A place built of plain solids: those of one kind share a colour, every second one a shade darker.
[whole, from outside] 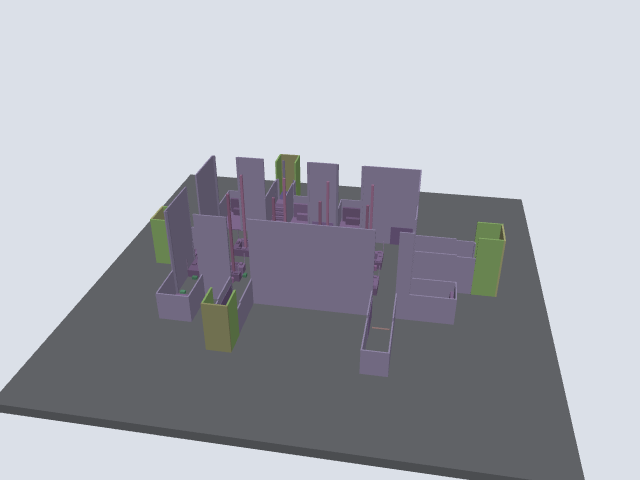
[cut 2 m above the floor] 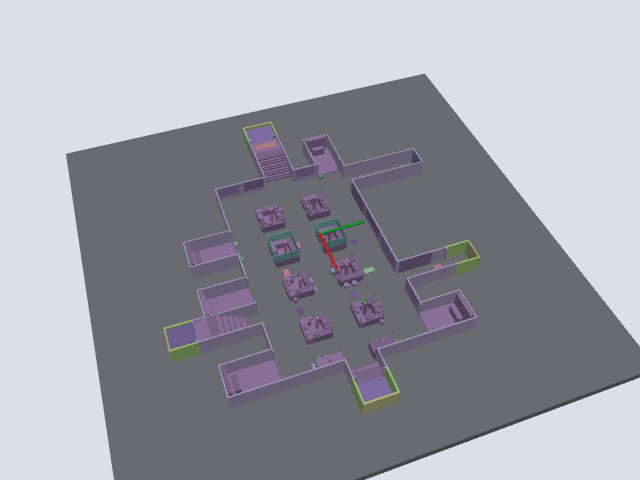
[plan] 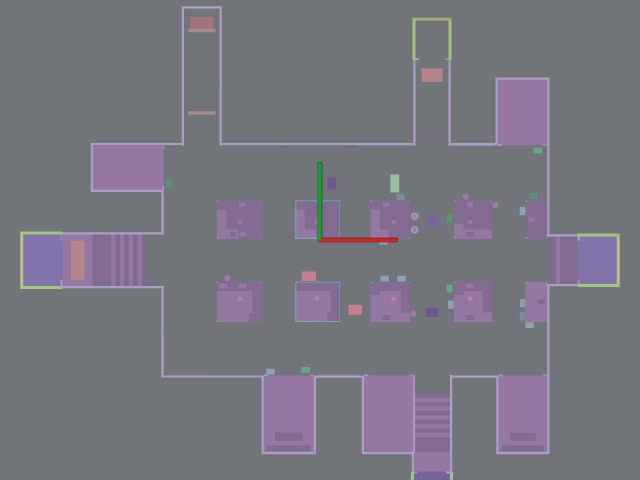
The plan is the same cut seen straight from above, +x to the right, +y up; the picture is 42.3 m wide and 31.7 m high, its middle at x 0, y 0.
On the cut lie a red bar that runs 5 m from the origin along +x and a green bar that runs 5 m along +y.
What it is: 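Galleried; 5 x 3 bays of 5.1 m, ceiling 10.3 m; aisles mid-bay 2.0 to 2.9 m broad; islands of stalls round the columns; counters 0.9 m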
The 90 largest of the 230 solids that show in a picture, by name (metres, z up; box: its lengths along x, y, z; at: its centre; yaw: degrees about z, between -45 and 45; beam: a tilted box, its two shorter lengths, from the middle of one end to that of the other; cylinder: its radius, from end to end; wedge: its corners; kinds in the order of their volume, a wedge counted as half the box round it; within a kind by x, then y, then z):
{
 "wall_1": {"box": [2.19, 0.15, 4.67], "at": [-16.05, -3.11, 2.29]},
 "wall_2": {"box": [2.19, 0.15, 4.67], "at": [-16.05, 0.43, 2.29]},
 "wall_3": {"box": [0.15, 3.25, 3.2], "at": [-15.07, 4.79, 1.55]},
 "wall_4": {"box": [4.78, 0.15, 3.2], "at": [-12.76, 3.24, 1.55]},
 "wall_5": {"box": [4.81, 0.15, 3.2], "at": [-12.74, 6.34, 1.55]},
 "wall_6": {"box": [4.74, 0.15, 4.87], "at": [-12.67, -3.11, 2.38]},
 "wall_7": {"box": [4.74, 0.15, 4.87], "at": [-12.67, 0.43, 2.38]},
 "wall_8": {"box": [0.15, 6.05, 10.35], "at": [-10.41, -6.06, 5.12]},
 "wall_9": {"box": [0.15, 2.95, 10.35], "at": [-10.41, 1.84, 5.12]},
 "wall_10": {"box": [1.4, 0.15, 10.35], "at": [-9.68, 6.34, 5.12]},
 "wall_11": {"box": [0.15, 4.39, 3.25], "at": [-9.05, 8.42, 1.57]},
 "wall_12": {"box": [0.15, 4.9, 2.85], "at": [-9.05, 12.99, 1.38]},
 "wall_13": {"box": [2.65, 0.15, 2.85], "at": [-7.81, 15.37, 1.38]},
 "wall_14": {"box": [6.77, 0.15, 10.35], "at": [-7.11, -9.02, 5.12]},
 "wall_15": {"box": [0.15, 4.39, 3.25], "at": [-6.56, 8.42, 1.57]},
 "wall_16": {"box": [0.15, 4.9, 2.85], "at": [-6.56, 12.99, 1.38]},
 "wall_17": {"box": [0.15, 5.17, 3.2], "at": [-3.79, -11.56, 1.55]},
 "wall_18": {"box": [3.61, 0.15, 3.2], "at": [-2.06, -14.07, 1.55]},
 "wall_19": {"box": [0.15, 5.17, 3.2], "at": [-0.33, -11.56, 1.55]},
 "wall_20": {"box": [12.94, 0.15, 10.35], "at": [-0.16, 6.34, 5.12]},
 "wall_21": {"box": [3.31, 0.15, 10.35], "at": [1.25, -9.02, 5.12]},
 "wall_22": {"box": [0.15, 5.17, 3.2], "at": [2.83, -11.56, 1.55]},
 "wall_23": {"box": [3.46, 0.15, 3.2], "at": [4.48, -14.07, 1.55]},
 "wall_24": {"box": [0.12, 5.05, 5.05], "at": [6.21, -11.47, 2.48]},
 "wall_25": {"box": [0.15, 4.39, 3.25], "at": [6.23, 8.42, 1.57]},
 "wall_26": {"box": [0.15, 4.39, 3.25], "at": [8.57, 8.42, 1.57]},
 "wall_27": {"box": [0.15, 5.13, 5.05], "at": [8.66, -11.47, 2.48]},
 "wall_28": {"box": [3.26, 0.15, 10.35], "at": [10.12, 6.34, 5.12]},
 "wall_29": {"box": [3.21, 0.15, 10.35], "at": [10.19, -9.02, 5.12]},
 "wall_30": {"box": [0.15, 4.43, 3.2], "at": [11.67, 8.51, 1.55]},
 "wall_31": {"box": [0.15, 5.17, 3.2], "at": [11.72, -11.56, 1.55]},
 "wall_32": {"box": [3.56, 0.15, 3.2], "at": [13.37, 10.65, 1.55]},
 "wall_33": {"box": [3.51, 0.15, 3.2], "at": [13.4, -14.07, 1.55]},
 "wall_34": {"box": [0.15, 5.2, 3.2], "at": [15.08, -11.54, 1.55]},
 "wall_35": {"box": [0.15, 6.07, 10.35], "at": [15.08, -5.94, 5.12]},
 "wall_36": {"box": [0.15, 6.07, 10.35], "at": [15.08, 3.27, 5.12]},
 "wall_37": {"box": [0.15, 4.46, 3.2], "at": [15.08, 8.5, 1.55]},
 "piece_1": {"box": [2.0, 3.4, 1.67], "at": [-16.0, -1.34, 0.79]},
 "piece_2": {"box": [0.35, 2.55, 2.05], "at": [-14.75, 4.79, 1.12]},
 "piece_3": {"box": [0.91, 3.4, 1.67], "at": [-14.54, -1.34, 0.79]},
 "piece_4": {"box": [0.29, 3.42, 1.67], "at": [-13.94, -1.34, 0.79]},
 "piece_5": {"box": [0.29, 3.42, 1.49], "at": [-13.65, -1.34, 0.69]},
 "piece_6": {"box": [0.29, 3.42, 1.31], "at": [-13.36, -1.34, 0.6]},
 "piece_7": {"box": [4.66, 2.95, 0.2], "at": [-12.67, 4.79, 0.05]},
 "piece_8": {"box": [2.93, 2.62, 0.17], "at": [-5.33, -4.08, 0.04]},
 "piece_9": {"box": [2.97, 0.62, 0.95], "at": [-5.33, -3.06, 0.42]},
 "piece_10": {"box": [2.93, 2.52, 0.17], "at": [-5.33, 1.36, 0.04]},
 "piece_11": {"box": [2.97, 0.62, 0.95], "at": [-5.33, 2.32, 0.42]},
 "piece_12": {"box": [2.91, 0.35, 2.05], "at": [-2.06, -13.74, 1.12]},
 "piece_13": {"box": [3.31, 5.05, 0.2], "at": [-2.06, -11.47, 0.05]},
 "piece_14": {"box": [2.93, 2.62, 0.17], "at": [-0.15, -4.08, 0.04]},
 "piece_15": {"box": [2.97, 0.62, 0.95], "at": [-0.15, -3.06, 0.42]},
 "piece_16": {"box": [2.93, 2.52, 0.17], "at": [-0.15, 1.36, 0.04]},
 "piece_17": {"box": [2.97, 0.62, 0.95], "at": [-0.15, 2.32, 0.42]},
 "piece_18": {"box": [2.91, 0.35, 2.05], "at": [4.56, -13.74, 1.12]},
 "piece_19": {"box": [3.31, 5.05, 0.2], "at": [4.56, -11.47, 0.05]},
 "piece_20": {"box": [2.62, 0.62, 0.95], "at": [4.64, -5.1, 0.42]},
 "piece_21": {"box": [2.58, 2.62, 0.17], "at": [4.64, -4.08, 0.04]},
 "piece_22": {"box": [2.62, 0.62, 0.95], "at": [4.64, -3.06, 0.42]},
 "piece_23": {"box": [2.62, 0.62, 0.95], "at": [4.64, 2.32, 0.42]},
 "piece_24": {"box": [2.38, 1.3, 1.85], "at": [7.4, -14.64, 0.88]},
 "piece_25": {"box": [2.38, 0.97, 1.85], "at": [7.4, -13.51, 0.88]},
 "piece_26": {"box": [2.4, 0.29, 1.85], "at": [7.4, -12.88, 0.88]},
 "piece_27": {"box": [2.4, 0.29, 1.67], "at": [7.4, -12.59, 0.79]},
 "piece_28": {"box": [2.5, 0.62, 0.95], "at": [10.1, -5.1, 0.42]},
 "piece_29": {"box": [2.5, 0.62, 0.95], "at": [10.1, -3.06, 0.42]},
 "piece_30": {"box": [2.5, 0.62, 0.95], "at": [10.1, 0.39, 0.42]},
 "piece_31": {"box": [2.5, 0.62, 0.95], "at": [10.1, 2.32, 0.42]},
 "piece_32": {"box": [3.25, 4.31, 0.2], "at": [13.37, 8.42, 0.05]},
 "piece_33": {"box": [2.85, 0.35, 2.05], "at": [13.37, 10.33, 1.12]},
 "piece_34": {"box": [2.81, 0.35, 2.05], "at": [13.4, -13.74, 1.12]},
 "piece_35": {"box": [3.21, 5.05, 0.2], "at": [13.4, -11.47, 0.05]},
 "piece_36": {"box": [1.42, 2.66, 0.95], "at": [14.29, -4.08, 0.42]},
 "piece_37": {"box": [1.42, 2.56, 0.95], "at": [14.29, 1.36, 0.42]},
 "piece_38": {"box": [1.15, 3.14, 0.41], "at": [16.43, -1.34, 0.15]},
 "street_1": {"box": [2.6, 3.4, 1.67], "at": [-18.3, -1.34, 0.79]},
 "street_2": {"box": [2.38, 2.6, 1.85], "at": [7.4, -16.59, 0.88]},
 "street_3": {"box": [2.6, 3.14, 0.41], "at": [18.3, -1.34, 0.15]},
 "wing_1": {"box": [2.78, 0.2, 7.17], "at": [-18.41, -3.13, 3.54]},
 "wing_2": {"box": [2.78, 0.2, 7.17], "at": [-18.41, 0.46, 3.54]},
 "wing_3": {"box": [0.2, 2.78, 7.35], "at": [6.11, -16.7, 3.62]},
 "wing_4": {"box": [0.2, 2.78, 5.55], "at": [6.21, 13.29, 2.73]},
 "wing_5": {"box": [0.2, 2.78, 5.55], "at": [8.59, 13.29, 2.73]},
 "wing_6": {"box": [0.2, 2.78, 7.35], "at": [8.69, -16.7, 3.62]},
 "wing_7": {"box": [2.78, 0.2, 5.91], "at": [18.41, -3.01, 2.9]},
 "wing_8": {"box": [2.78, 0.2, 5.91], "at": [18.41, 0.33, 2.9]},
 "opp_1": {"box": [0.2, 3.79, 7.17], "at": [-19.7, -1.34, 3.54]},
 "opp_2": {"box": [2.78, 0.2, 7.35], "at": [7.4, -17.99, 3.62]},
 "opp_3": {"box": [2.58, 0.2, 5.55], "at": [7.4, 14.58, 2.73]},
 "opp_4": {"box": [0.2, 3.54, 5.91], "at": [19.7, -1.34, 2.9]}
}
